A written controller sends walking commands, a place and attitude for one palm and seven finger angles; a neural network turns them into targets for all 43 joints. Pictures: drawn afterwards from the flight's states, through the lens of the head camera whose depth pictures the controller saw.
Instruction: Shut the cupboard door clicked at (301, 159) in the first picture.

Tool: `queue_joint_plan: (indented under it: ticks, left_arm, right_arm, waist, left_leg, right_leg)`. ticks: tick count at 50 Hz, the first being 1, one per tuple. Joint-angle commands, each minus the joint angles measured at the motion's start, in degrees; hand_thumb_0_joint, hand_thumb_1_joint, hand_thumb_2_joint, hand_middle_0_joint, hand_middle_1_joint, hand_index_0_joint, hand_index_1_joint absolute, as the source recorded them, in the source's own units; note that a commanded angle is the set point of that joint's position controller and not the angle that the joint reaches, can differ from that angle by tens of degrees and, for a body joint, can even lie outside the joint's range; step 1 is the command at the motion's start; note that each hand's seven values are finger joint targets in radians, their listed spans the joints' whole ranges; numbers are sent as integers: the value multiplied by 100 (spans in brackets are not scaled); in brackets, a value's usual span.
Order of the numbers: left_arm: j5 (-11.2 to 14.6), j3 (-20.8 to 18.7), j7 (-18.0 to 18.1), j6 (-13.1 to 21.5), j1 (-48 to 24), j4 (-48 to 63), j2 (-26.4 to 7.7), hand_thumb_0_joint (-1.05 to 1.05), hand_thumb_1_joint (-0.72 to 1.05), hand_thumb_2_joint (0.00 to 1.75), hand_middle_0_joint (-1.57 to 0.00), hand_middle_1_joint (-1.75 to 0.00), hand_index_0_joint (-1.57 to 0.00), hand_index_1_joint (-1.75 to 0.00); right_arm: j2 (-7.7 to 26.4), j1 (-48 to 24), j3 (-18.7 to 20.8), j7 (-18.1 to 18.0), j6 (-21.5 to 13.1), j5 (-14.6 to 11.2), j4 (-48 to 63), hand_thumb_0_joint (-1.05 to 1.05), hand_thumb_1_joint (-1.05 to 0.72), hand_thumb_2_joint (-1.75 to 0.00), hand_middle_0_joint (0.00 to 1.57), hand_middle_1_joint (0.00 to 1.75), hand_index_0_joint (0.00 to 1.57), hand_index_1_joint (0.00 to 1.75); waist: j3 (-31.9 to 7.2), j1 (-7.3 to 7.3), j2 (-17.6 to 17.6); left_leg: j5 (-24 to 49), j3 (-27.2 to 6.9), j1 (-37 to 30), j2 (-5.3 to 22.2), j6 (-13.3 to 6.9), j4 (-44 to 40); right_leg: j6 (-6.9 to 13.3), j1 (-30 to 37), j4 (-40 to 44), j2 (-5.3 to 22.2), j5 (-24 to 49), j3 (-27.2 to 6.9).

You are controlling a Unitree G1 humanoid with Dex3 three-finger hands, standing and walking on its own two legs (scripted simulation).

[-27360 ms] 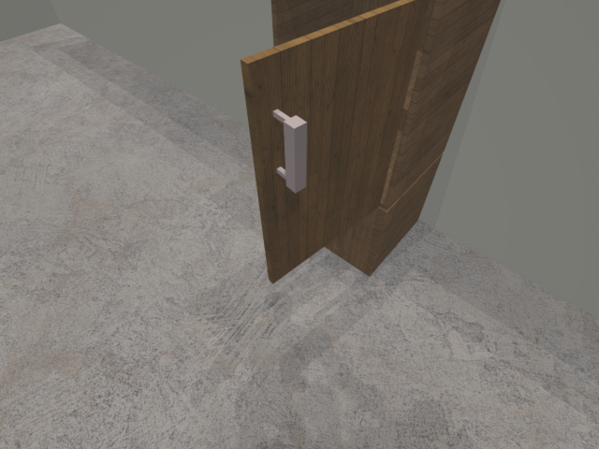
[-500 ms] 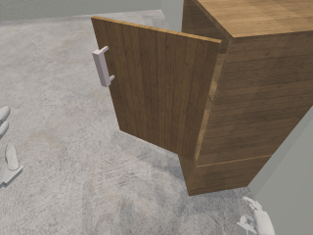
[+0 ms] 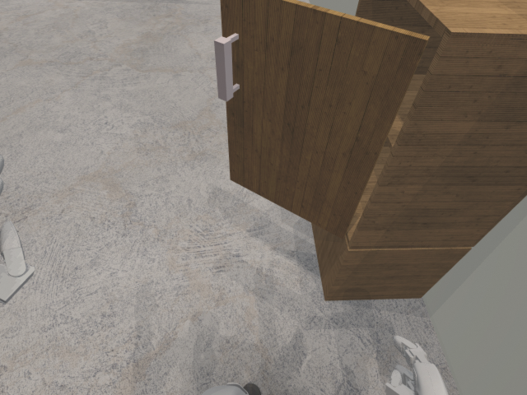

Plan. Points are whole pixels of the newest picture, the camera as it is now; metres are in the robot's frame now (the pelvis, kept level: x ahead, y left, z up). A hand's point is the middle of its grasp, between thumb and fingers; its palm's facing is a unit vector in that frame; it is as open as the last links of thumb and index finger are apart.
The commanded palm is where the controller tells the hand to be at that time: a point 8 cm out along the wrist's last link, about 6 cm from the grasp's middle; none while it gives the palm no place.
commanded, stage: step back with the hand held close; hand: left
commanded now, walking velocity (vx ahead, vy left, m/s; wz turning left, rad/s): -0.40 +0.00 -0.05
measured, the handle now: (230, 67) +0.77 +0.15 +0.10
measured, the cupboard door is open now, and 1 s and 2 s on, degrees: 54 54 54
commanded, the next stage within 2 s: stop stepping back and stand still in 0.26 s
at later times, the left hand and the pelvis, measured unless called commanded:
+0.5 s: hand out of the picture +0.09 +0.32 +0.18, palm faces +0.50 -0.80 -0.33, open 7.5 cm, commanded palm +0.01 +0.34 +0.19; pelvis -0.13 +0.04 -0.01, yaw -1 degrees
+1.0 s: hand out of the picture +0.06 +0.32 +0.18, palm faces +0.41 -0.83 -0.37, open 7.5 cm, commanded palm -0.01 +0.35 +0.19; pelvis -0.17 +0.06 +0.01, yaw -5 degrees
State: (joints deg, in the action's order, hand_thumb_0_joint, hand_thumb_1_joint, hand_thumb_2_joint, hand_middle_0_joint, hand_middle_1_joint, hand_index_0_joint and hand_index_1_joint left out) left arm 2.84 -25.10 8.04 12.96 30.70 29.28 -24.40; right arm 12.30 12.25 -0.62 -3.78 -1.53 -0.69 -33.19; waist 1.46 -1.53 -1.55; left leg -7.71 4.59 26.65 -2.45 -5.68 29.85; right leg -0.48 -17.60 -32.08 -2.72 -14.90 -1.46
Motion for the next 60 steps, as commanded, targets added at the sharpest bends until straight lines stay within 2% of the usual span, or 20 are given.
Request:
queue_joint_plan:
  ticks: [1, 7, 10, 12, 15, 17, 18, 19, 20, 21, 24, 28, 30, 34, 36, 39, 43, 50, 55, 60]
  left_arm:
    - [-17, -776, 114, 372, -511, 1029, -1078, 0, 90, 90, -20, -30, -20, -30]
    - [46, -1046, 69, 367, -217, 1218, -1368, 0, 90, 90, -20, -30, -20, -30]
    - [57, -831, 123, 383, -152, 1262, -1324, 0, 90, 90, -20, -30, -20, -30]
    - [-37, -801, 212, 316, -389, 1153, -1336, 0, 90, 90, -20, -30, -20, -30]
    - [-110, -566, 197, 218, -1012, 1157, -1169, 0, 90, 90, -20, -30, -20, -30]
    - [-101, -405, 217, 289, -1650, 1387, -1215, 0, 90, 90, -20, -30, -20, -30]
    - [-82, -564, 261, 388, -1659, 1522, -1222, 0, 90, 90, -20, -30, -20, -30]
    - [-110, -670, 329, 441, -1695, 1563, -1199, 0, 90, 90, -20, -30, -20, -30]
    - [-80, -772, 345, 465, -1547, 1488, -1244, 0, 90, 90, -20, -30, -20, -30]
    - [5, -843, 273, 442, -864, 1101, -1145, 0, 90, 90, -20, -30, -20, -30]
    - [54, -708, 167, 297, -648, 1993, -917, 0, 90, 90, -20, -30, -20, -30]
    - [-30, -498, 199, 79, -179, 1627, -811, 0, 90, 90, -20, -30, -20, -30]
    - [-51, -581, 241, -47, -286, 1315, -987, 0, 90, 90, -20, -30, -20, -30]
    - [68, -712, 353, -67, -613, 902, -1270, 0, 90, 90, -20, -30, -20, -30]
    - [63, -657, 373, -95, -352, 800, -1149, 0, 90, 90, -20, -30, -20, -30]
    - [-6, -559, 390, -25, -511, 794, -1105, 0, 90, 90, -20, -30, -20, -30]
    - [-47, -549, 345, 93, -733, 894, -1130, 0, 90, 90, -20, -30, -20, -30]
    - [-132, -336, 273, 8, -336, 1148, -889, 0, 90, 90, -20, -30, -20, -30]
    - [-49, -622, 304, -8, -254, 1013, -1098, 0, 90, 90, -20, -30, -20, -30]
    - [-10, -553, 349, 8, -310, 802, -1013, 0, 90, 90, -20, -30, -20, -30]
  right_arm:
    - [944, -592, 419, -148, -370, 11, 849, 0, -90, -90, 20, 30, 20, 30]
    - [861, -598, 484, -52, -362, -11, 890, 0, -90, -90, 20, 30, 20, 30]
    - [659, -390, 475, 17, -299, -25, 759, 0, -90, -90, 20, 30, 20, 30]
    - [692, -325, 576, 102, -168, 75, 557, 0, -90, -90, 20, 30, 20, 30]
    - [538, -388, 315, 12, -96, 119, 654, 0, -90, -90, 20, 30, 20, 30]
    - [743, -523, 334, -173, -205, 35, 479, 0, -90, -90, 20, 30, 20, 30]
    - [952, -522, 394, -225, -354, 78, 509, 0, -90, -90, 20, 30, 20, 30]
    - [785, -367, 431, -233, -524, 178, 499, 0, -90, -90, 20, 30, 20, 30]
    - [678, -240, 458, -226, -655, 142, 453, 0, -90, -90, 20, 30, 20, 30]
    - [716, -219, 511, -119, -717, 70, 450, 0, -90, -90, 20, 30, 20, 30]
    - [695, -463, 477, 116, -767, -22, 683, 0, -90, -90, 20, 30, 20, 30]
    - [645, -435, 340, 142, -709, 17, 668, 0, -90, -90, 20, 30, 20, 30]
    - [642, -383, 324, 102, -594, 57, 606, 0, -90, -90, 20, 30, 20, 30]
    - [546, -314, 326, -35, -447, 103, 415, 0, -90, -90, 20, 30, 20, 30]
    - [585, -263, 310, -58, -381, 77, 409, 0, -90, -90, 20, 30, 20, 30]
    - [594, -302, 236, -141, -420, 85, 357, 0, -90, -90, 20, 30, 20, 30]
    - [703, -452, 228, -237, -594, 57, 410, 0, -90, -90, 20, 30, 20, 30]
    - [627, -401, 267, -61, -674, 62, 483, 0, -90, -90, 20, 30, 20, 30]
    - [559, -326, 311, -4, -503, 108, 461, 0, -90, -90, 20, 30, 20, 30]
    - [607, -351, 274, -73, -460, 19, 448, 0, -90, -90, 20, 30, 20, 30]
  waist:
    - [-868, 78, -732]
    - [-978, 48, -368]
    - [-717, 215, 1007]
    - [-543, 209, 1395]
    - [-20, 247, 1056]
    - [285, 361, -636]
    - [157, 278, -2129]
    - [-196, 247, -2635]
    - [-412, 186, -1945]
    - [-954, 160, -1730]
    - [-738, 145, -859]
    - [-578, 199, -1069]
    - [-322, 238, -762]
    - [-392, 230, 992]
    - [-293, 222, 1077]
    - [-64, 332, 353]
    - [40, 286, -1233]
    - [-207, 206, -933]
    - [-351, 227, 578]
    - [-474, 244, 412]
  left_leg:
    - [-3137, -1674, 771, 1472, 115, -1936]
    - [-2982, -1185, 544, 1250, 358, -1356]
    - [-1755, -502, -1319, 402, 734, 1613]
    - [-2010, -842, -1314, 268, 756, 3795]
    - [-2116, -895, -1025, 599, 616, 2010]
    - [-1388, -738, -809, 568, 626, -633]
    - [-869, -1774, -62, 1645, 204, -1467]
    - [-158, -2357, 61, 2387, -225, -1418]
    - [55, -1821, -199, 2269, -334, -1247]
    - [-1353, -1846, -91, 2313, -309, -1312]
    - [-2208, -1630, 46, 1991, -208, -1273]
    - [-3550, -1067, 563, 1353, 414, -1487]
    - [-3511, -692, 451, 942, 636, -1005]
    - [-1312, -373, -352, 424, 679, 1576]
    - [-1266, -395, -59, 465, 623, 1630]
    - [-1364, -348, -1074, 492, 484, 105]
    - [-3547, -3002, -893, 1948, -127, -2239]
    - [-2823, -1011, -5, 1041, 398, -1682]
    - [-1236, -546, -608, 480, 604, 545]
    - [-278, -666, -1254, 594, 496, -182]
  right_leg:
    - [150, 1280, -526, -37, -343, -165]
    - [432, 860, -97, 179, -993, -485]
    - [1090, -2000, 1870, 1702, -2221, -2396]
    - [1471, -2651, 2401, 2548, -1777, -2994]
    - [703, -2144, 1451, 1576, -760, -1327]
    - [314, -1558, -108, 859, -245, -722]
    - [98, -1088, -1586, 235, -426, -405]
    - [-20, -997, -2674, 9, -1407, -229]
    - [-31, -897, -3140, -34, -1300, -277]
    - [-33, -574, -3428, 41, -1238, -280]
    - [-115, -79, -2082, 117, -915, 18]
    - [76, 1246, -79, -235, -1058, 718]
    - [447, 1014, 752, 73, -1606, 259]
    - [1302, -88, 1984, 1669, -2364, -1932]
    - [1348, 69, 1884, 1761, -2260, -1746]
    - [818, -465, 1152, 1178, -2069, -684]
    - [112, -519, -1072, 67, -1240, 192]
    - [202, 1322, 703, 65, -679, 396]
    - [885, 138, 2025, 1481, -1892, -1715]
    - [534, 258, 1254, 1046, -141, -782]
